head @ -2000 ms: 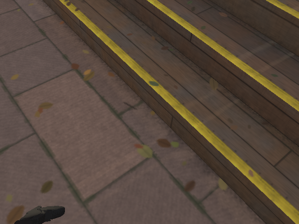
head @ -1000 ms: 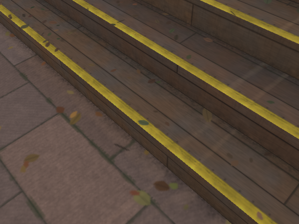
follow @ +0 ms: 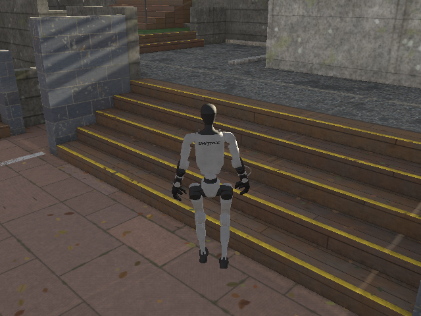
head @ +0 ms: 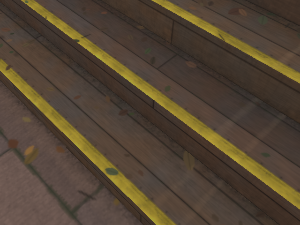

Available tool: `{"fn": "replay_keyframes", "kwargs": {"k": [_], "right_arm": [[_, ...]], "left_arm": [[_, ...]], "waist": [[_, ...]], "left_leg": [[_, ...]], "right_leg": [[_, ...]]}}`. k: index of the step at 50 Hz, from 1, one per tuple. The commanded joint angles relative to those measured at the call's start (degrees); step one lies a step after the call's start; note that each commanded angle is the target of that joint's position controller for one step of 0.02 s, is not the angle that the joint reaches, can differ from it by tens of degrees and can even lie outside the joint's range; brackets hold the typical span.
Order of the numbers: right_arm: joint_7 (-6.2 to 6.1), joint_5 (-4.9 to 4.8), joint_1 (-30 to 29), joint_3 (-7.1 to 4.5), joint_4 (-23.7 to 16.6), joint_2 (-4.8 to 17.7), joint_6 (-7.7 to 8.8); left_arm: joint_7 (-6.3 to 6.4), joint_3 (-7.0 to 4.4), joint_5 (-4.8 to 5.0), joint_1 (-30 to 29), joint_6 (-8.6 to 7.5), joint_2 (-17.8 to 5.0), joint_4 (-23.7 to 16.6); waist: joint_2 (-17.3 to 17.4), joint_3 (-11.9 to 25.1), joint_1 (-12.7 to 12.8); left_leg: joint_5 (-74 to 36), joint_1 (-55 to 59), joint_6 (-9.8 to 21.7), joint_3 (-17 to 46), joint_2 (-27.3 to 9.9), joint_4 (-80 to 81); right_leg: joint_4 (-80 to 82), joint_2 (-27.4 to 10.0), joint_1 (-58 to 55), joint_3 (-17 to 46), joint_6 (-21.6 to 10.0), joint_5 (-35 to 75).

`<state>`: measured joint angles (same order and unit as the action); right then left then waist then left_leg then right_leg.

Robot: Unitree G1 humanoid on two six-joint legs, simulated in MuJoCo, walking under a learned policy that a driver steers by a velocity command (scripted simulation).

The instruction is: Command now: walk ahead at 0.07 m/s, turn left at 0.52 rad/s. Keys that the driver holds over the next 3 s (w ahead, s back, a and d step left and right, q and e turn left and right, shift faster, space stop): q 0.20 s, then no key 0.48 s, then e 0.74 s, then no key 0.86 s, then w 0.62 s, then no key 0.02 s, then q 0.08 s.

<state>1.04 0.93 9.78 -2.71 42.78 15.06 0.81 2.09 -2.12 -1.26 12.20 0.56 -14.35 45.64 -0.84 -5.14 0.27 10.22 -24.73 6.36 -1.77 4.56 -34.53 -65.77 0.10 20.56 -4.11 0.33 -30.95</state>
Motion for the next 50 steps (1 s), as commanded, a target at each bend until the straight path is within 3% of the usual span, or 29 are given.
{"fn": "replay_keyframes", "kwargs": {"k": [1, 3, 5, 6, 7, 9, 13, 16, 18, 19, 20, 21, 22, 24, 25, 27, 29, 31, 33, 34, 35, 36, 37, 40, 43, 45, 47, 48, 50], "right_arm": [[-1.32, -0.29, 2.21, -1.91, -3.72, 6.98, -1.82], [-1.46, 0.14, 0.75, -1.59, -4.19, 6.46, -2.12], [-1.07, 0.45, 2.32, -2.19, -3.6, 7.88, -1.91], [-1.79, -1.32, -2.79, -3.01, -7.72, 9.35, -0.66], [-2.33, -1.51, -3.21, -3.24, -7.89, 10.08, -0.26], [-3.16, -1.14, -3.3, -3.33, -8.54, 9.45, -0.81], [-3.41, -0.79, -2.1, -3.45, -8.87, 8.76, -2.09], [-3.27, -0.77, -1.35, -2.98, -9.36, 7.84, -3.12], [-3.2, -1.33, 0.64, -2.48, -9.21, 6.73, -3.37], [-2.93, -0.97, 1.44, -2.01, -9.64, 4.77, -3.17], [-2.63, -1.5, -2.09, -2.57, -11.64, 6.11, -2.61], [-2.29, -0.58, -1.67, -3.74, -11.41, 9.31, -2.1], [-1.96, -0.77, -0.22, -4.62, -10.18, 10.91, -2.05], [-2.04, -0.88, 2.5, -4.27, -8.22, 8.27, -2.83], [-1.99, -1.04, 2.6, -3.55, -7.76, 5.95, -3.08], [-1.85, -1.33, 1.13, -2.23, -7.98, 2.68, -3.17], [-1.82, -1.19, -1.54, -1.18, -8.88, 0.63, -2.89], [-2.07, -1.89, -1.11, -1.71, -8.51, 2.27, -2.83], [-2.43, -1.49, 0.89, -2.04, -7.34, 3.46, -2.75], [-2.79, -0.96, 1.57, -2.2, -7.79, 5.16, -2.7], [-3.21, -0.27, 3.3, -2.81, -7.3, 8.76, -2.79], [-2.41, 0.15, 4.17, -2.36, -5.61, 6.04, -2.75], [-1.79, 0.24, 3.54, -2.11, -6.13, 4.28, -2.44], [-2.76, 0.15, 2.56, -2.74, -6.57, 6.82, -1.58], [-3.93, -0.17, 3.65, -3.08, -6.92, 8.06, -1.82], [-4.64, 0.31, 1.59, -2.99, -8.45, 8.25, -1.74], [-4.94, 0.01, -0.22, -2.96, -8.52, 8.28, -1.09], [-4.93, -0.52, -1.1, -3.24, -8.3, 8.61, -0.67], [-4.9, -1.03, -3.48, -3.63, -8.23, 9.31, -0.76]], "left_arm": [[0.41, -1.06, -0.82, 0.75, 0.8, -5.88, -4.53], [0.29, -1.06, -0.91, 2.8, 1.9, -5.5, -4.02], [0.12, -0.81, -0.23, 3.48, 2.22, -4.28, -4.08], [1.56, -2.25, 2.0, 0.38, 0.95, -6.91, -4.85], [2.42, -2.23, 1.98, -1.24, 0.43, -6.98, -5.07], [2.77, -2.06, 1.47, -0.39, 0.42, -5.27, -4.35], [1.44, -2.32, 1.7, -0.31, -0.29, -5.14, -3.56], [0.02, -2.54, 1.91, 0.89, -1.36, -5.54, -3.03], [-0.54, -2.9, 0.81, 2.41, -2.02, -6.49, -2.52], [-0.48, -3.18, -0.88, 2.08, -1.93, -9.09, -3.16], [-0.61, -3.41, -2.81, 1.52, -2.33, -10.4, -3.13], [-0.52, -3.02, -2.75, -3.37, -2.96, -8.84, -5.22], [-0.25, -3.08, -1.43, -4.47, -3.25, -8.61, -6.04], [-0.19, -2.94, 0.8, -4.88, -3.23, -8.05, -6.09], [-0.3, -2.47, 1.09, -4.11, -2.93, -6.91, -5.7], [-0.58, -2.0, 0.56, -2.85, -2.03, -5.53, -5.29], [-0.48, -2.12, 0.4, -1.91, -1.26, -6.33, -5.02], [-0.52, -2.48, 0.62, -0.41, -0.6, -8.14, -4.79], [-0.81, -2.13, 1.36, 1.65, -1.01, -7.44, -3.78], [-1.22, -1.69, 0.69, 2.83, -1.92, -6.39, -3.26], [-2.2, -1.32, -0.56, 4.61, -3.15, -5.27, -3.16], [-2.64, -1.07, -0.22, 4.54, -3.62, -4.24, -1.84], [-2.77, -1.32, 0.13, -0.09, -3.5, -6.18, -1.79], [-1.16, -1.77, 1.16, -3.54, -2.08, -6.51, -3.89], [-0.08, -2.2, 1.56, -2.95, -1.35, -6.52, -5.07], [-0.23, -2.69, 1.86, -2.51, -0.81, -6.64, -5.94], [-0.58, -2.95, 2.3, -0.94, -0.03, -5.94, -6.1], [-0.74, -2.8, 2.34, -1.96, 0.17, -5.63, -6.68], [-1.51, -2.31, 2.21, -1.73, 0.36, -5.23, -7.12]], "waist": [[3.26, 7.69, -0.54], [5.75, 7.59, 0.6], [5.05, 9.2, 0.5], [4.77, 9.68, 0.19], [5.52, 10.17, -0.48], [7.11, 10.7, -0.97], [9.14, 9.83, -2.39], [8.85, 9.59, -2.11], [5.88, 8.58, -0.89], [-1.54, 8.33, -1.88], [-13.85, 5.29, -1.59], [-13.58, 6.23, -1.88], [-9.94, 7.46, -1.94], [-5.04, 6.95, -2.31], [-4.55, 6.5, -2.14], [-6.77, 6.84, -1.35], [-9.32, 8.04, 0.35], [-10.45, 8.41, 1.22], [-8.95, 7.09, 0.15], [-6.77, 7.98, 0.27], [1.49, 10.37, 2.43], [5.85, 11.49, 1.55], [3.0, 7.71, -1.06], [5.96, 4.1, -1.0], [11.47, 3.34, -1.1], [14.06, 3.82, -1.57], [10.5, 4.27, -0.5], [8.17, 4.19, -0.26], [7.74, 6.3, -0.17]], "left_leg": [[-19.25, 13.43, 10.78, 23.82, -17.25, 15.97], [-19.72, 8.87, 7.96, 18.6, -12.96, 16.37], [-20.64, 10.05, 6.61, 18.03, -11.4, 15.49], [-11.22, 10.04, 7.13, 22.05, -12.33, 17.03], [-4.05, 11.57, 6.95, 24.3, -12.76, 17.68], [5.52, 10.12, 5.57, 25.09, -11.43, 18.36], [9.18, 7.07, 4.91, 25.72, -10.77, 18.85], [8.47, 8.89, 4.54, 27.95, -11.09, 17.58], [12.75, 5.17, 1.09, 26.11, -7.97, 14.81], [15.6, -0.23, -1.93, 20.86, -4.4, 8.18], [16.56, -2.4, -4.78, 12.31, 1.74, -2.01], [20.71, -0.79, -7.23, 11.45, 1.11, -15.65], [21.39, -1.58, -8.97, 11.67, 1.72, -25.81], [19.35, -5.29, -11.53, 12.59, 1.58, -33.75], [18.34, -5.64, -12.4, 12.43, 1.3, -32.74], [16.99, -3.78, -13.44, 9.41, -0.46, -22.93], [17.43, 2.18, -13.54, 4.95, -3.51, -10.02], [13.32, 6.96, -13.32, 1.96, -3.32, 0.13], [-2.36, 13.82, -11.29, 2.55, -3.62, 15.09], [-8.17, 18.58, -9.85, 6.4, -6.36, 16.03], [-21.34, 24.27, -7.64, 9.54, -10.48, 9.3], [-11.34, 20.38, -5.44, 7.3, -9.09, 7.7], [-6.23, 18.1, -5.16, 7.04, -7.78, 9.06], [-3.04, 14.67, -4.24, 7.73, -8.99, 11.01], [-2.81, 12.83, 0.34, 12.18, -15.34, 14.5], [-10.45, 11.56, 5.75, 16.17, -21.66, 15.73], [-21.84, 13.38, 8.04, 14.82, -24.11, 14.17], [-22.21, 14.83, 7.0, 12.74, -23.49, 13.32], [-24.27, 14.87, 5.29, 8.61, -21.77, 11.49]], "right_leg": [[-10.02, -1.32, 11.93, 5.58, 1.15, 3.22], [-6.15, -0.54, 7.38, 4.49, 1.74, 6.37], [-0.21, 0.32, 6.1, 4.22, 2.22, 6.24], [3.81, 0.24, 8.28, 8.06, 3.86, 6.26], [7.92, 0.01, 9.17, 9.07, 4.58, 6.97], [13.27, 1.17, 6.31, 9.14, 5.55, 8.45], [22.46, 1.77, 0.11, 7.35, 5.21, 9.69], [32.5, 1.05, -3.65, 6.86, 2.56, 11.73], [42.97, -1.53, -11.08, 7.76, -0.63, 18.0], [44.67, -9.21, -14.32, 16.1, -4.18, 18.47], [49.32, -17.65, -8.13, 27.04, -11.36, 25.69], [49.12, -21.74, -5.26, 29.59, -15.56, 32.83], [47.46, -20.63, -6.13, 26.93, -15.83, 37.74], [44.37, -16.79, -9.57, 21.39, -13.05, 41.34], [43.45, -14.97, -10.53, 18.9, -12.3, 42.45], [42.34, -11.73, -12.86, 15.02, -11.21, 42.69], [42.14, -10.41, -13.59, 13.64, -10.49, 42.51], [41.24, -11.01, -13.82, 15.05, -10.59, 43.81], [41.23, -10.11, -11.69, 15.17, -7.75, 41.15], [41.06, -9.44, -9.22, 14.87, -4.89, 36.38], [40.22, -6.37, -5.05, 11.75, -2.11, 30.92], [41.85, -3.49, -8.25, 7.94, 0.82, 22.02], [40.12, -2.53, -6.88, 7.59, 2.3, 20.24], [35.23, -0.9, -2.59, 6.96, 2.38, 21.49], [26.45, 0.24, 2.05, 5.21, 2.79, 14.71], [12.65, -0.42, 5.51, 4.5, 3.2, 0.54], [4.53, -2.6, 9.09, 5.47, 3.93, -4.8], [7.48, -4.33, 10.09, 6.03, 3.7, -2.66], [15.19, -4.59, 4.94, 4.03, 3.01, 1.95]]}}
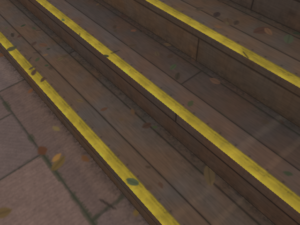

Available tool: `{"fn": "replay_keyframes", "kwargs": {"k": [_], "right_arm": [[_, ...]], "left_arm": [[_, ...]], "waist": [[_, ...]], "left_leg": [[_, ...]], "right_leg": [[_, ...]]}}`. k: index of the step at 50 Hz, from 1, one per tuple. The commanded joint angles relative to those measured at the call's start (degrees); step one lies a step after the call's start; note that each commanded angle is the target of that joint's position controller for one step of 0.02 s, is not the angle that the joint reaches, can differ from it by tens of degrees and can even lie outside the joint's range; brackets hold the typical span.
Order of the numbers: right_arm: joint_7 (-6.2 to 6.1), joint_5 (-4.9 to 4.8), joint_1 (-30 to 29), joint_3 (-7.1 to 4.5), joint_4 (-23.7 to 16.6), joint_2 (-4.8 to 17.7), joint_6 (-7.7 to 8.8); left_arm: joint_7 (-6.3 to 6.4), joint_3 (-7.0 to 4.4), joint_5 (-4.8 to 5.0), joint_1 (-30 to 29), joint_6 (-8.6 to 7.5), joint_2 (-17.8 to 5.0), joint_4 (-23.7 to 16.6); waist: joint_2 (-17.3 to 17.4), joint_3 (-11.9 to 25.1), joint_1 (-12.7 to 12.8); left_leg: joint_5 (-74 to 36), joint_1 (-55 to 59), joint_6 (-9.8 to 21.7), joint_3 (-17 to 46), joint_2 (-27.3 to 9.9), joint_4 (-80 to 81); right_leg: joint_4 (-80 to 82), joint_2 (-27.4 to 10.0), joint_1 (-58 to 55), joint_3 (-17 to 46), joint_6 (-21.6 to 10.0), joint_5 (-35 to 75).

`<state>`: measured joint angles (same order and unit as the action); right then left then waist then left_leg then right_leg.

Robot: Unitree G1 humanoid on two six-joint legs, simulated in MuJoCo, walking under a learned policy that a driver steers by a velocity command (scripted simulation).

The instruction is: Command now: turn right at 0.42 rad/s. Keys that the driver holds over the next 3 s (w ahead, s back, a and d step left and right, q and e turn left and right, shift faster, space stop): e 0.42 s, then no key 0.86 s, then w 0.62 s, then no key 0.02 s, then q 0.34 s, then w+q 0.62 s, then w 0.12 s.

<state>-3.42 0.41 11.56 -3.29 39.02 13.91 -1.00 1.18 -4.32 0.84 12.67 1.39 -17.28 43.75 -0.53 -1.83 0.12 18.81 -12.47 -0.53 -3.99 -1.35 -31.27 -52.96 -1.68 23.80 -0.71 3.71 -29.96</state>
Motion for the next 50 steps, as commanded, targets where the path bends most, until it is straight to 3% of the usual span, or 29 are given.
{"fn": "replay_keyframes", "kwargs": {"k": [1, 3, 4, 5, 6, 7, 9, 10, 11, 14, 18, 23, 28, 30, 31, 32, 33, 34, 35, 36, 38, 40, 42, 44, 46, 47, 48, 50], "right_arm": [[-0.44, -0.59, -5.33, -3.14, -4.32, 10.56, 0.67], [-0.37, -1.27, -6.03, -2.76, -4.24, 9.42, -0.11], [0.05, -1.39, -2.65, -2.29, -3.09, 7.5, -0.09], [0.5, 0.76, -1.38, -1.05, -5.22, 3.62, -0.13], [0.29, 0.34, -5.5, -0.88, -6.71, 4.33, 0.15], [0.33, -0.65, -5.67, -1.79, -6.11, 7.65, -0.11], [0.07, -0.05, -4.95, -2.45, -4.53, 8.4, -0.32], [0.04, 0.24, -5.31, -2.58, -4.76, 8.43, -0.4], [0.32, -0.01, -5.34, -2.5, -4.72, 7.69, -0.34], [0.53, -0.34, -5.73, -2.08, -4.92, 6.02, 0.01], [0.14, -0.42, -7.49, -1.93, -5.47, 5.38, 0.12], [0.45, -0.74, -6.61, -1.91, -4.41, 5.44, 0.84], [1.73, -1.0, -5.2, -1.72, -3.74, 5.57, 2.05], [2.38, -0.9, -2.77, -1.63, -2.75, 4.88, 2.64], [2.53, -0.33, -1.92, -1.63, -2.37, 4.73, 2.85], [2.43, 0.7, -1.18, -1.85, -2.59, 6.36, 3.01], [2.25, 1.84, -0.47, -1.99, -3.44, 9.42, 2.95], [2.81, 2.94, -2.74, -1.5, -3.4, 8.69, 3.12], [2.86, 2.6, -6.32, -1.01, -4.65, 6.9, 3.58], [2.56, 1.69, -7.5, -0.88, -4.26, 6.09, 3.88], [2.24, 0.31, -7.84, -0.49, -3.76, 5.83, 4.23], [1.96, 0.42, -6.73, 0.02, -3.03, 4.99, 3.7], [1.85, 0.73, -4.42, 0.08, -2.5, 5.14, 2.99], [1.91, 0.36, -2.86, -0.04, -2.07, 6.02, 2.45], [2.17, -0.51, -1.64, 0.08, -1.52, 6.04, 2.62], [2.61, -0.09, -0.51, 0.4, -1.17, 5.6, 3.35], [3.14, 0.45, 0.66, 0.27, -1.57, 5.82, 4.14], [3.33, 0.8, -4.27, 0.68, -1.91, 4.9, 4.45]], "left_arm": [[-1.17, -0.27, 0.28, -1.31, -0.41, -2.9, -5.4], [-2.17, -0.78, 0.29, 3.69, -0.45, -3.45, -4.43], [-1.94, -1.47, -0.47, 4.55, -0.53, -5.38, -4.47], [-0.95, -3.51, -1.49, 5.95, -0.77, -14.1, -6.7], [-1.77, -2.41, -3.79, 6.63, -2.28, -12.68, -7.93], [-2.37, -1.91, -4.01, 3.53, -3.3, -11.1, -8.94], [-1.66, -1.64, -1.89, -0.87, -2.93, -9.63, -9.18], [-1.05, -1.27, -0.97, -2.26, -2.42, -9.0, -9.51], [-0.52, -0.9, -0.86, -2.36, -1.91, -8.53, -9.88], [0.76, -0.54, -1.0, -0.82, -1.16, -7.36, -10.65], [1.69, -0.98, -1.21, 0.27, -0.27, -7.8, -11.53], [2.08, -1.46, -1.53, -1.78, 0.15, -7.75, -13.09], [1.2, -0.91, -1.66, -2.54, 0.23, -6.27, -12.87], [1.12, -0.47, -1.07, -3.9, 0.31, -5.14, -12.7], [1.1, -0.29, -0.69, -2.92, 0.15, -4.51, -12.19], [0.99, -0.13, -1.2, -0.84, -0.21, -3.63, -11.6], [0.73, 0.36, -2.59, 2.82, -0.63, -1.6, -11.23], [1.32, -0.98, -1.5, 0.03, -0.99, -5.05, -12.49], [1.75, -2.02, -1.27, -0.66, -0.88, -7.73, -11.7], [1.92, -2.42, -0.54, -1.99, -0.7, -7.81, -11.14], [2.23, -2.02, -1.09, 0.27, 0.13, -4.95, -8.99], [1.78, -0.67, -0.83, 0.04, 0.01, -1.04, -8.31], [1.51, 0.35, -0.7, -2.99, -0.53, 0.85, -8.48], [1.35, 0.18, -0.26, -2.48, -0.79, -0.45, -7.61], [1.21, 0.22, -0.89, -0.52, -1.08, -1.65, -6.04], [1.42, 0.02, -1.6, 0.23, -1.11, -3.7, -6.2], [1.42, -0.79, -1.66, 0.54, -1.1, -7.06, -5.16], [0.88, 0.14, -1.83, 0.53, -1.66, -2.55, -4.78]], "waist": [[8.07, 4.34, 0.1], [7.59, 6.46, 2.4], [1.23, 5.57, 2.06], [-18.0, 5.82, 0.03], [-15.92, 9.93, 2.58], [-8.05, 8.03, 2.01], [-2.85, 5.68, 0.01], [-3.01, 5.31, -0.61], [-4.25, 5.85, -0.88], [-5.43, 7.01, 0.06], [-7.19, 6.04, 1.04], [-9.35, 4.67, 1.12], [-9.5, 5.62, 1.86], [-8.24, 5.84, 0.13], [-6.65, 5.38, -0.56], [-2.7, 5.25, 0.09], [9.37, 7.0, 2.4], [15.74, 4.63, 1.55], [11.63, 3.31, 1.58], [9.37, 2.43, 1.64], [7.35, 2.6, 1.97], [8.01, 3.39, 1.59], [9.11, 4.86, -0.85], [9.46, 5.65, -1.4], [7.58, 5.1, -0.45], [5.55, 5.78, -0.54], [0.06, 5.33, -2.66], [-0.31, 4.94, -0.16]], "left_leg": [[-33.55, 3.27, 11.74, 9.51, -15.44, 6.72], [-29.93, 1.93, 8.88, 5.46, -13.05, 0.14], [-20.24, -2.51, 4.86, 1.21, -9.37, -8.45], [11.47, -21.44, -2.54, -2.47, -2.6, -28.9], [21.61, -22.92, -3.89, 8.26, 2.04, -39.74], [19.05, -23.95, -3.98, 10.17, 1.06, -44.91], [10.47, -25.96, -4.4, 9.86, 0.0, -44.81], [6.88, -24.96, -4.95, 9.95, -0.11, -43.49], [4.31, -23.24, -5.48, 9.43, 0.81, -43.8], [1.2, -22.88, -6.42, 8.65, 2.32, -39.42], [1.13, -22.66, -6.84, 9.07, 3.0, -29.6], [1.84, -15.64, -5.51, 9.02, 3.37, -18.65], [3.97, -8.08, -3.86, 7.44, 2.83, -9.08], [-2.17, -2.76, -2.38, 6.47, 2.65, 1.99], [-8.6, 1.5, -1.35, 6.25, 2.29, 9.34], [-13.48, 6.18, 0.14, 10.04, -2.3, 11.52], [-26.23, 10.93, 4.86, 21.19, -12.84, 12.36], [-26.05, -0.89, 14.8, 28.08, -19.44, 15.81], [-22.76, -3.81, 16.53, 26.22, -17.63, 16.16], [-19.03, -2.16, 14.77, 22.94, -14.31, 15.4], [-19.99, 0.31, 12.52, 19.05, -11.46, 13.69], [-21.88, 1.56, 11.64, 15.02, -8.5, 12.47], [-24.02, 4.17, 11.83, 14.54, -7.68, 10.81], [-23.39, 6.85, 12.16, 16.54, -8.23, 9.62], [-21.0, 4.04, 9.69, 16.89, -7.54, 9.67], [-18.01, 1.25, 7.37, 16.58, -7.03, 9.85], [-14.21, -0.19, 5.22, 12.41, -3.65, 10.11], [-8.8, 1.42, 3.1, 8.96, -1.07, 7.71]], "right_leg": [[6.22, -1.94, -0.81, -0.8, -0.87, 3.6], [19.49, 1.22, -9.01, -3.96, -2.99, 14.6], [27.13, 2.16, -13.67, -0.42, -4.79, 23.46], [29.81, -13.52, -24.67, 24.93, -11.39, 51.71], [32.11, -22.47, -18.18, 35.64, -22.44, 56.69], [32.1, -20.13, -17.06, 30.89, -23.59, 50.96], [30.82, -14.25, -16.46, 24.36, -18.3, 40.07], [30.9, -12.43, -15.44, 22.52, -16.76, 38.9], [31.09, -10.86, -14.87, 21.29, -16.1, 39.01], [31.23, -9.22, -17.62, 19.82, -15.75, 39.26], [32.64, -8.68, -18.76, 22.96, -15.28, 30.45], [34.15, -7.45, -12.96, 25.37, -15.02, 18.19], [32.17, -7.8, -11.92, 27.94, -15.57, 24.22], [30.52, -6.68, -11.45, 27.91, -14.32, 26.53], [30.16, -5.21, -9.57, 27.03, -12.51, 24.14], [27.23, -2.82, -5.84, 24.45, -9.5, 16.71], [15.75, 3.95, 0.09, 16.19, -5.42, 1.46], [7.19, 6.89, -0.34, 9.51, -1.31, -6.96], [-2.14, 4.61, -2.39, 9.62, 1.14, -5.73], [-4.48, 4.33, 0.78, 10.26, 1.97, -2.07], [-5.35, 3.21, 1.88, 10.3, 3.59, 2.05], [2.41, 1.77, -0.66, 6.65, 4.21, 3.37], [11.88, 1.32, -3.76, 4.11, 4.03, 2.35], [21.56, 1.49, -6.01, 3.27, 3.17, 5.43], [33.3, 1.01, -13.13, 4.19, 0.98, 19.66], [32.86, -1.56, -17.46, 7.09, -0.3, 24.76], [27.15, -1.96, -16.47, 7.53, -2.23, 26.12], [27.67, -1.05, -13.01, 6.96, -3.53, 20.65]]}}
Over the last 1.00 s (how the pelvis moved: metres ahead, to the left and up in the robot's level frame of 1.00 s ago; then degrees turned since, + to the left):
-0.01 0.00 0.01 5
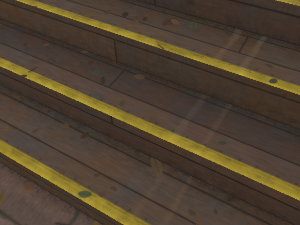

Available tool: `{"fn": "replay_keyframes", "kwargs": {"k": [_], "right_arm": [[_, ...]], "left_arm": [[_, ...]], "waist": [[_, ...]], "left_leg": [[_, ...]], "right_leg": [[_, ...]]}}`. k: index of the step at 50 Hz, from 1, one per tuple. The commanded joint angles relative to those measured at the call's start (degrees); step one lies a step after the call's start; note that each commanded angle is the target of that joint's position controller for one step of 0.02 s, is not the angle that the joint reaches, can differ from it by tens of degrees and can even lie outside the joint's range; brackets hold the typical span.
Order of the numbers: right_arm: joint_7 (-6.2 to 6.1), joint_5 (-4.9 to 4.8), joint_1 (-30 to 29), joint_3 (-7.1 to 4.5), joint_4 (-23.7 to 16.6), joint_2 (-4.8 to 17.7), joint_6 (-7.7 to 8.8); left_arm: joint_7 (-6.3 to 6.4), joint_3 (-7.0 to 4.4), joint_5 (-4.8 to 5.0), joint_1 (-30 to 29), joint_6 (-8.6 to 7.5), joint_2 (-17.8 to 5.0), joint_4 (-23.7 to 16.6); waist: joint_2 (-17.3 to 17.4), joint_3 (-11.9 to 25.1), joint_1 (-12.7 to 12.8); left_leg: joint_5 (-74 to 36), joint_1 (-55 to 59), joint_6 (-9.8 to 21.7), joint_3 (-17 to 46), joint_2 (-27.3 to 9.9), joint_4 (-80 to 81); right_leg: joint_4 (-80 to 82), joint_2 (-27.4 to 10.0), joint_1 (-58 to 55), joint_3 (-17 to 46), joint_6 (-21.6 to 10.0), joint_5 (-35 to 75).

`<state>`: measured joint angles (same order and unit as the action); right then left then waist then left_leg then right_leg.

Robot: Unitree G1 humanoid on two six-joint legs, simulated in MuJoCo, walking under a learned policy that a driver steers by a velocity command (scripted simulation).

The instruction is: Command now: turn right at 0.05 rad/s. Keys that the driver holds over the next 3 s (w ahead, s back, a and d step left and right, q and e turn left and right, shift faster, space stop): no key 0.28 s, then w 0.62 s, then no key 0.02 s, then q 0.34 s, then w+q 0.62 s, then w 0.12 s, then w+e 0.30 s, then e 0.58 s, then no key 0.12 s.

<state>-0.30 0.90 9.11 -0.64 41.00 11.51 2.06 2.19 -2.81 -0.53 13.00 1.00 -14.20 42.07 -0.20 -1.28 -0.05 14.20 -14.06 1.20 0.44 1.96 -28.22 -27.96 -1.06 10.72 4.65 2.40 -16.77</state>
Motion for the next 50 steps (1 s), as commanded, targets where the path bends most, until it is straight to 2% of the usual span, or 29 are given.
{"fn": "replay_keyframes", "kwargs": {"k": [1, 3, 14, 15, 16, 17, 18, 19, 21, 24, 26, 27, 29, 30, 31, 32, 33, 35, 37, 38, 40, 41, 43, 45, 46, 47, 48, 49, 50], "right_arm": [[0.1, 0.07, -2.41, -1.74, -3.76, 6.38, 1.21], [-0.24, -0.21, -1.89, -1.8, -3.43, 6.44, 0.59], [-1.12, -0.47, 0.21, -2.0, 0.76, 6.67, -0.52], [-1.25, -0.37, 0.94, -1.79, 1.57, 6.01, -0.64], [-0.54, 1.1, 1.34, -1.47, 2.44, 6.05, -1.19], [-0.28, 1.1, 1.38, -1.79, 2.96, 6.64, -1.43], [-1.15, -1.0, 0.7, -2.2, 3.11, 7.23, -1.05], [-1.61, -1.43, 0.62, -2.03, 3.29, 6.9, -0.75], [-1.98, -1.46, 1.59, -1.92, 3.96, 6.3, 0.1], [-1.22, -1.88, 2.16, -1.6, 4.51, 4.62, 2.16], [-0.33, -2.09, 2.77, -1.65, 4.81, 4.87, 3.69], [0.14, -2.16, 3.74, -1.83, 5.42, 5.53, 4.31], [0.92, -2.24, 8.26, -2.73, 8.02, 7.93, 4.98], [1.16, -2.56, 13.57, -4.0, 9.79, 11.12, 4.89], [1.18, -2.4, 23.02, -5.24, 11.8, 14.69, 4.39], [1.26, -0.93, 24.78, -4.76, 12.53, 13.84, 4.34], [1.2, -0.37, 21.11, -3.88, 11.9, 11.44, 4.6], [0.63, -1.21, 14.6, -2.75, 10.8, 8.12, 4.06], [0.28, -0.74, 14.04, -1.96, 11.41, 6.04, 2.7], [0.02, -0.7, 16.19, -2.15, 12.59, 6.55, 1.75], [-0.69, -1.2, 16.75, -2.13, 13.04, 7.21, 0.8], [-0.99, -1.22, 18.46, -1.95, 14.21, 7.17, 0.39], [-1.85, -1.27, 24.54, -1.72, 16.91, 7.46, 0.37], [-2.82, -1.23, 28.68, -1.34, 19.09, 6.96, 0.38], [-3.18, -1.4, 28.52, -0.99, 19.61, 6.19, 0.45], [-3.75, -2.27, 26.47, -0.57, 19.32, 6.09, -0.09], [-4.24, -2.91, 21.65, -0.21, 17.64, 6.4, -1.39], [-5.16, -3.24, 18.27, -0.34, 16.46, 7.52, -2.1], [-2.57, 0.91, 15.87, -1.56, 14.76, 12.15, 0.12]], "left_arm": [[-0.18, -1.12, -0.85, -0.35, -1.56, -5.13, -2.83], [-0.11, -0.81, -0.78, -0.23, -2.2, -4.56, -2.32], [-0.08, 0.24, -0.39, 1.41, -3.28, -3.99, 0.59], [-0.03, 0.55, -0.47, 2.08, -3.24, -3.18, 1.3], [-0.26, 0.98, -1.63, 1.18, -2.21, -2.45, 1.37], [-0.36, 0.7, -1.65, 1.14, -1.74, -3.15, 1.72], [0.26, 0.32, 0.06, 1.84, -2.22, -4.23, 2.26], [0.5, 0.37, 0.5, 1.87, -2.59, -4.26, 2.3], [0.61, 0.4, 0.56, 2.87, -3.34, -4.07, 2.51], [0.07, 0.4, 0.88, 4.67, -4.77, -4.11, 2.74], [-0.27, -0.03, 1.12, 4.91, -5.36, -5.68, 2.62], [-0.36, -0.1, 1.22, 4.14, -5.48, -5.89, 2.2], [-0.26, 0.07, 1.07, 0.92, -5.85, -5.03, 0.6], [-0.14, 0.5, 0.6, -0.54, -6.34, -3.67, -0.22], [0.04, 0.8, 0.54, -1.95, -6.97, -3.34, -0.8], [0.04, 0.45, 2.05, -1.85, -7.01, -4.16, -0.92], [-0.32, 0.32, 3.38, -1.74, -6.63, -4.29, -0.85], [-0.94, 0.69, 2.88, -5.04, -6.59, -2.67, -2.08], [-1.73, 1.05, 1.51, -4.63, -6.53, -0.84, -2.03], [-2.47, 1.65, 1.38, -1.61, -6.16, 1.2, -0.64], [-2.85, 2.05, 2.3, -1.37, -5.36, 1.17, -1.07], [-2.79, 2.51, 2.41, -2.43, -5.09, 1.96, -1.54], [-1.93, 2.67, 3.72, -6.84, -4.44, 1.42, -4.74], [-1.48, 5.05, 4.98, -15.2, -4.41, 4.79, -10.95], [-1.87, 6.18, 4.75, -18.65, -4.93, 5.85, -13.63], [-2.75, 7.63, 3.39, -21.89, -5.6, 7.41, -17.12], [-3.83, 9.29, 1.92, -24.23, -6.3, 8.73, -20.54], [-4.33, 10.54, -0.51, -26.56, -7.12, 9.79, -23.69], [-3.25, 7.84, -1.19, -25.29, -2.92, 5.84, -22.11]], "waist": [[-1.45, 3.55, -0.11], [-2.68, 1.97, -0.39], [-0.25, 0.73, -0.53], [-0.21, 2.04, -0.55], [-1.28, 0.95, -0.5], [-1.09, 0.16, -0.56], [0.14, 0.27, -0.48], [-0.13, -0.88, -0.37], [-1.72, -3.77, -0.02], [-6.29, -5.63, 0.37], [-8.15, -5.31, -0.19], [-7.04, -4.76, -0.76], [-0.44, -1.64, -2.27], [7.12, 1.51, -4.33], [15.26, 4.7, -8.76], [14.06, 2.86, -7.95], [6.35, -0.58, -5.59], [2.45, -4.33, -3.28], [5.03, -3.12, -2.41], [6.64, -1.57, -2.12], [6.24, -2.64, -1.1], [7.03, -3.49, -1.38], [8.15, -6.24, -3.28], [6.73, -10.38, -5.15], [3.77, -12.02, -4.88], [1.56, -12.93, -3.38], [0.0, -11.85, -1.2], [-1.26, -9.72, 0.49], [-5.45, -7.1, -0.12]], "left_leg": [[-4.33, 2.71, 1.4, 4.32, -4.28, 4.23], [-6.16, 2.44, 1.47, 3.82, -3.77, 3.33], [-7.14, 3.38, 0.14, 3.5, -3.31, 2.03], [-3.89, 4.02, 0.01, 3.02, -2.86, 2.48], [-4.13, 4.15, 0.08, 4.7, -4.55, 3.96], [-1.29, 3.82, 0.23, 4.36, -3.95, 3.86], [6.14, 2.71, 0.29, 1.67, -1.02, 2.42], [10.96, 0.78, 0.6, 1.46, -0.49, 1.78], [16.47, -3.24, 1.36, 1.43, -0.01, 0.7], [12.87, -7.85, 2.2, 0.25, 0.57, -4.76], [7.9, -8.91, 2.96, -0.21, 0.16, -7.3], [4.99, -7.81, 3.44, 0.14, -0.23, -6.6], [-10.21, 1.77, 4.06, 3.39, -1.04, -2.06], [-19.56, 11.68, 6.16, 9.79, -4.19, 0.9], [-27.98, 24.52, 12.71, 24.18, -12.91, 7.25], [-32.2, 26.47, 18.24, 34.2, -21.25, 10.87], [-25.14, 24.06, 18.98, 31.9, -22.67, 11.17], [-16.13, 19.36, 14.88, 23.52, -19.71, 16.12], [-18.27, 16.62, 11.74, 15.92, -14.82, 18.5], [-22.42, 15.61, 12.18, 13.35, -13.87, 18.19], [-20.1, 13.35, 12.46, 11.16, -14.38, 19.18], [-19.25, 14.81, 13.27, 12.82, -16.52, 19.05], [-13.7, 25.3, 14.82, 17.82, -22.8, 18.77], [-7.88, 35.7, 13.11, 20.32, -27.59, 15.52], [-7.45, 35.73, 10.65, 17.91, -27.21, 14.95], [-8.55, 28.95, 7.81, 14.8, -24.98, 14.89], [-4.74, 17.81, 5.45, 9.6, -19.56, 18.36], [-11.16, 0.52, 4.45, 6.95, -16.41, 24.95], [-15.87, -17.35, 8.11, 0.15, -13.23, 36.09]], "right_leg": [[3.37, -1.55, 0.86, 1.74, -1.83, 6.86], [3.65, -1.33, 2.18, 1.71, -1.29, 6.94], [3.6, -0.47, 3.88, 1.24, -1.36, 5.62], [4.24, 0.0, 3.29, 0.77, -1.42, 2.2], [6.23, -1.4, 3.56, 2.34, -2.1, 1.65], [6.53, -0.88, 3.51, 2.19, -2.57, -1.19], [5.25, 1.35, 3.74, 0.22, -2.76, -7.39], [5.13, 1.37, 4.78, 0.57, -3.52, -11.43], [6.17, 0.33, 6.13, 2.54, -5.23, -17.78], [8.83, -4.26, 3.59, 9.54, -9.03, -19.17], [9.71, -7.94, 0.78, 14.48, -11.57, -11.94], [8.17, -7.78, -0.22, 13.86, -11.69, -5.54], [-0.9, -1.22, 1.83, 4.17, -8.58, 9.9], [-12.38, 3.76, 8.25, -2.98, -5.09, 15.34], [-28.01, 6.22, 21.78, -5.0, -1.89, 4.53], [-41.48, 5.45, 31.69, -2.72, -1.65, -18.76], [-48.28, 1.37, 36.1, 0.37, -3.17, -18.18], [-45.86, -3.73, 39.31, -0.87, -4.79, -9.56], [-44.9, -4.11, 36.02, -4.16, -3.66, -4.12], [-49.48, -2.33, 33.99, -7.67, -2.71, -5.52], [-55.33, -3.76, 36.43, -7.66, -1.78, -7.59], [-64.46, -3.74, 42.03, -7.93, -1.66, -10.88], [-87.5, -5.22, 64.48, -4.3, -1.39, -19.86], [-108.72, -5.71, 92.41, 3.21, -2.24, -31.9], [-108.91, -5.89, 98.42, 4.35, -2.55, -33.34], [-104.59, -7.36, 97.59, 2.95, -2.66, -31.7], [-90.05, -9.28, 88.63, -3.26, -1.62, -27.12], [-76.64, -10.65, 68.36, -4.47, -1.84, -18.73], [-60.02, -4.45, 34.06, -14.29, -6.21, -10.78]]}}
Over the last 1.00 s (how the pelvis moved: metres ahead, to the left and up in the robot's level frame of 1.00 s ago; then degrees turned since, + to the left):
-0.03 0.03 0.01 -19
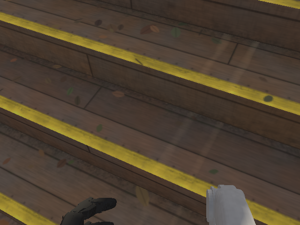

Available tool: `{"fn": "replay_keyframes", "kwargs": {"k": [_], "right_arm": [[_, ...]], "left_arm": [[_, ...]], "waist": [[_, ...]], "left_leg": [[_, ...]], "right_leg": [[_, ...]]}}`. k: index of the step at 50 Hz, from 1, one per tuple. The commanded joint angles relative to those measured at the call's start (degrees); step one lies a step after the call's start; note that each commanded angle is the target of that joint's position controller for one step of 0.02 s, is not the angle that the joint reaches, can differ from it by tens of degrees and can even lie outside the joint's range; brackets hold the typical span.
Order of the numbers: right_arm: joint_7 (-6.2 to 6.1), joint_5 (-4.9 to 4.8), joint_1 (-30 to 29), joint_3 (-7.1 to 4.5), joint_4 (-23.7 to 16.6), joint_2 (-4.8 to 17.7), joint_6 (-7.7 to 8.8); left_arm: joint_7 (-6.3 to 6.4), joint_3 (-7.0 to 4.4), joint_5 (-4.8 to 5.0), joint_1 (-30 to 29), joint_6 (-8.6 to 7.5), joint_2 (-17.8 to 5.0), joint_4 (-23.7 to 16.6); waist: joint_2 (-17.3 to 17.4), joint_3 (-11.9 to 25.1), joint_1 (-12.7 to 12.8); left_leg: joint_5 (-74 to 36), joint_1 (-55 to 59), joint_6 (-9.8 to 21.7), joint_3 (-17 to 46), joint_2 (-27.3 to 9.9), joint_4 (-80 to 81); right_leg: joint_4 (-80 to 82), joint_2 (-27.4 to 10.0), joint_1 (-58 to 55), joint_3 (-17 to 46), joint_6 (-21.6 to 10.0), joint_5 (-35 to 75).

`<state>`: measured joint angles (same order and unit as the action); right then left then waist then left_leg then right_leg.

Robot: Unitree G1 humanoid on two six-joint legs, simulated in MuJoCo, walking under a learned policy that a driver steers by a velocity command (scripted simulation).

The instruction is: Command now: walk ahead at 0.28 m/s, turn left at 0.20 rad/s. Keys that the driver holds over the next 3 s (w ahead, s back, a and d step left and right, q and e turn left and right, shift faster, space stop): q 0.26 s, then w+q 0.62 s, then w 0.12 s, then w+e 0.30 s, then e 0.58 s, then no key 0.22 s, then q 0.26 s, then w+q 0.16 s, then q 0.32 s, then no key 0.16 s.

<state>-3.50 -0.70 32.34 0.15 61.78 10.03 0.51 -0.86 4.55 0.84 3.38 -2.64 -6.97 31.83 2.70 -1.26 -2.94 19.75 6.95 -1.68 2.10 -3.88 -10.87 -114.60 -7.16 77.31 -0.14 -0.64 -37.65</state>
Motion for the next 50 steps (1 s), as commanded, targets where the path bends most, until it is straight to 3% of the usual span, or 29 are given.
{"fn": "replay_keyframes", "kwargs": {"k": [1, 2, 3, 4, 5, 6, 7, 8, 9, 11, 14, 17, 18, 20, 22, 25, 31, 33, 35, 38, 41, 42, 43, 44, 45, 46, 47, 48, 50], "right_arm": [[2.81, 1.1, -9.45, -2.79, -7.05, 16.24, 3.12], [3.88, -0.39, -10.47, -3.59, -7.35, 19.23, 4.49], [4.36, -1.93, -11.37, -4.91, -6.06, 21.43, 5.71], [4.57, -2.94, -13.24, -5.91, -6.41, 20.75, 6.26], [4.73, -0.62, -11.13, -4.73, -7.08, 11.92, 6.65], [4.76, -1.43, -5.3, -3.79, -11.32, 4.6, 6.14], [4.54, -0.18, -3.97, -3.62, -12.42, 3.35, 4.58], [4.95, 1.09, -8.3, -4.34, -14.61, 5.35, 2.96], [4.59, 3.19, -12.2, -4.34, -16.4, 4.66, 1.38], [4.07, 3.93, -18.08, -3.86, -19.15, 3.87, -1.25], [2.46, 2.64, -21.32, -2.74, -22.0, 0.05, -1.96], [1.18, 4.24, -24.35, -3.15, -26.45, 2.31, -2.3], [6.02, -1.68, -21.98, -2.59, -21.73, 8.95, -0.51], [9.21, 0.88, -19.1, -3.56, -20.45, 10.21, 2.28], [9.57, 1.31, -22.71, -3.49, -20.51, 10.56, 2.96], [9.46, 1.99, -26.65, -2.36, -20.14, 8.73, 2.12], [8.9, 2.8, -31.84, -0.69, -19.71, 4.34, 2.09], [10.16, 3.74, -31.55, -0.13, -19.45, 2.98, 1.6], [11.29, 2.3, -33.27, -0.01, -20.46, 3.6, 0.94], [10.38, 3.01, -32.76, 0.69, -21.15, 1.75, 1.66], [9.53, 2.81, -24.27, -0.95, -18.57, 4.19, 4.28], [8.55, 3.1, -14.67, -3.01, -13.97, 6.99, 5.45], [6.66, 4.74, -4.43, -5.87, -10.47, 12.72, 5.89], [3.86, 3.85, 8.19, -8.82, -8.51, 23.9, 6.24], [4.66, 3.39, 15.55, -10.8, -4.2, 24.54, 5.49], [5.89, 3.14, 13.99, -10.81, -2.58, 21.99, 5.95], [6.22, 2.34, 8.51, -9.12, -3.2, 16.1, 5.74], [6.5, 2.24, 3.12, -6.64, -3.57, 9.71, 5.5], [7.24, 3.39, -4.82, -2.98, -3.2, 2.52, 3.64]], "left_arm": [[0.85, -0.58, -1.68, -7.44, 2.52, -1.61, -8.2], [1.93, -2.19, -0.91, 5.81, 3.62, -2.98, -4.0], [3.22, -3.96, -1.42, 18.6, 3.96, -6.15, -0.05], [3.83, -6.16, -3.03, 24.5, 2.98, -10.13, 2.15], [3.97, -8.4, -4.85, 25.72, 1.28, -18.65, 5.09], [4.28, -9.95, -3.8, 30.34, 0.9, -24.83, 7.54], [3.12, -9.82, -2.07, 19.81, 0.62, -21.65, 5.83], [3.06, -8.56, -1.36, 9.17, 1.17, -15.74, 5.03], [3.46, -7.3, -1.91, 4.42, 1.58, -9.13, 6.5], [4.81, -5.92, -3.12, 4.24, 2.0, -2.73, 9.0], [4.32, -6.89, -3.72, 9.55, 0.48, -4.27, 12.45], [3.19, -7.69, -2.8, 10.1, -1.3, -6.27, 13.06], [1.1, -4.0, -6.82, 9.26, -3.31, -0.56, 14.44], [0.01, -4.69, -7.19, 6.82, -3.61, -5.88, 16.4], [-0.13, -5.2, -6.75, 10.84, -3.28, -8.96, 19.17], [-0.28, -4.22, -6.74, 15.59, -3.06, -8.03, 21.64], [0.63, -1.88, -6.99, 20.72, -3.85, -3.76, 26.42], [0.95, -1.97, -6.37, 15.68, -4.45, -5.21, 24.56], [0.19, -3.34, -6.37, 12.21, -5.04, -8.95, 23.22], [0.18, -5.19, -6.74, 13.86, -5.07, -12.48, 22.57], [0.36, -6.99, -4.65, 6.51, -3.51, -15.81, 19.15], [0.03, -6.97, -5.67, 8.88, -2.91, -15.07, 18.87], [-0.76, -5.88, -7.74, 15.8, -3.09, -10.05, 21.07], [-2.24, -3.62, -6.75, 21.56, -4.81, -0.77, 16.72], [-5.15, -3.0, -4.78, 19.01, -5.38, -1.98, 17.83], [-5.68, -3.48, -3.63, 12.54, -5.97, -2.41, 18.26], [-4.65, -5.04, -3.24, 7.41, -6.25, -5.89, 17.51], [-3.88, -5.65, -4.56, 6.75, -6.25, -7.27, 17.28], [-4.06, -3.82, -5.36, 5.13, -4.92, -2.49, 15.57]], "waist": [[-2.12, -1.21, 2.64], [7.88, 9.15, 8.52], [12.5, 17.52, 14.75], [11.53, 21.55, 18.31], [-7.91, 19.92, 13.83], [-26.42, 31.67, 10.32], [-19.2, 31.23, 4.4], [-14.12, 22.85, 1.45], [-9.98, 12.68, -0.18], [-8.21, 2.31, 0.56], [-8.23, 0.75, 0.5], [-8.0, 2.96, -0.25], [-9.56, 6.92, 4.3], [-5.91, 5.32, 2.05], [-4.47, 5.38, 4.57], [-6.81, 6.44, 8.72], [-4.66, 6.67, 10.08], [-4.73, 6.87, 7.75], [-5.09, 6.24, 7.33], [-5.78, 1.97, 6.75], [-5.43, 4.18, 0.64], [-3.84, 8.13, -1.91], [0.3, 10.42, -3.86], [14.88, 22.64, -1.28], [8.57, 19.21, -8.39], [4.2, 9.08, -9.74], [4.14, 5.88, -7.55], [4.12, 6.77, -3.1], [1.89, 3.95, 2.86]], "left_leg": [[-39.93, -42.14, 12.4, -2.35, -5.38, 14.59], [-78.85, -32.42, 11.3, -4.49, -6.4, 2.48], [-92.65, -23.76, 7.13, -3.12, -5.98, -12.06], [-85.05, -17.39, 3.83, -0.22, -4.34, -28.42], [-11.55, -24.76, 1.29, 2.14, 3.61, -53.77], [1.32, -29.98, 1.26, 14.35, 13.68, -77.55], [-1.6, -31.79, 1.25, 14.19, 10.61, -85.38], [-6.56, -35.45, 1.45, 5.72, 6.2, -85.5], [-9.92, -40.23, 2.14, 3.14, 2.98, -82.63], [-12.6, -43.27, 3.03, 2.94, 2.35, -81.06], [-13.14, -50.09, 4.88, 1.74, 5.34, -87.42], [-13.6, -60.71, 4.99, 3.0, 4.43, -92.69], [-21.47, -64.13, 8.5, 12.94, 7.55, -87.81], [-23.45, -64.79, 9.53, 9.89, 8.16, -85.61], [-21.97, -71.83, 8.83, 8.83, 6.57, -83.86], [-18.84, -79.51, 9.03, 5.59, 3.7, -85.55], [-17.11, -79.44, 11.51, 4.66, -4.02, -74.03], [-14.55, -69.49, 11.31, -2.21, -6.14, -65.16], [-3.8, -52.3, 8.05, -6.74, -4.89, -52.47], [-0.73, -51.29, 7.1, -5.16, -2.53, -41.77], [-7.7, -39.31, 7.65, -7.72, 2.4, -19.11], [-14.03, -23.43, 7.77, -8.61, 6.17, -15.3], [-21.17, -9.7, 9.96, -4.4, 6.02, -17.87], [-44.63, 17.35, 24.04, 21.3, -6.73, -20.09], [-40.03, 22.24, 26.05, 36.0, -13.18, -11.18], [-34.76, 16.01, 24.1, 32.89, -13.89, -12.89], [-29.38, 7.12, 22.27, 29.51, -12.99, -14.06], [-25.9, -1.23, 20.44, 25.79, -12.12, -14.63], [-16.86, -18.13, 20.55, 24.48, -11.94, -12.9]], "right_leg": [[27.8, 4.51, -51.09, -11.9, -4.6, 14.53], [28.83, 7.69, -61.87, -10.28, -5.62, 17.4], [39.67, 9.43, -70.68, -5.61, -5.5, 22.43], [56.61, 9.15, -73.46, 0.15, -4.97, 23.28], [66.38, -7.32, -76.5, 22.58, -7.52, 55.23], [82.75, -19.69, -76.65, 45.16, -8.07, 85.3], [85.18, -20.16, -70.94, 45.67, -9.65, 63.02], [83.2, -17.42, -61.69, 39.95, -11.46, 40.15], [79.84, -14.36, -54.72, 33.04, -9.22, 23.76], [79.51, -10.87, -41.98, 20.77, -7.37, 5.65], [82.11, -12.95, -41.72, 15.17, -8.85, 9.33], [89.94, -15.26, -48.29, 14.63, -7.13, -3.69], [91.39, -9.6, -45.44, 14.99, -11.15, -10.12], [91.02, -10.0, -45.14, 8.55, -10.1, -10.77], [93.93, -12.19, -52.66, 7.01, -10.75, -7.92], [99.75, -14.9, -63.28, 4.57, -13.38, -1.5], [102.81, -15.51, -74.23, -5.05, -11.63, 11.99], [105.9, -13.69, -70.53, -11.59, -10.56, 15.16], [108.47, -11.64, -64.17, -16.96, -8.93, 15.12], [106.18, -16.68, -75.87, -14.69, -10.51, 25.27], [94.52, -13.89, -79.65, -18.06, -9.56, 33.69], [80.7, -9.58, -73.8, -20.77, -8.28, 40.93], [66.71, -6.25, -62.53, -20.05, -5.09, 37.66], [49.21, 3.3, -38.51, -16.79, 1.75, 11.89], [29.71, 8.18, -23.72, -4.64, 1.18, 6.5], [11.64, 8.73, -10.84, 1.77, -0.31, 9.38], [1.16, 6.62, -6.38, 4.47, -2.45, 13.52], [-2.71, 5.4, -6.87, 5.65, -5.39, 18.46], [-18.31, 6.39, -4.33, 5.24, -10.87, 18.99]]}}
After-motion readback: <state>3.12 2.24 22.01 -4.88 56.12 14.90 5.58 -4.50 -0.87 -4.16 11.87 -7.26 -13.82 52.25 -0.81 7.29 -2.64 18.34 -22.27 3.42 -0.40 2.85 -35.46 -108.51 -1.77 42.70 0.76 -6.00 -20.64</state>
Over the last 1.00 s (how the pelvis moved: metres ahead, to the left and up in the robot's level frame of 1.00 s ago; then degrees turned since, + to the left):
0.18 -0.05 -0.01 0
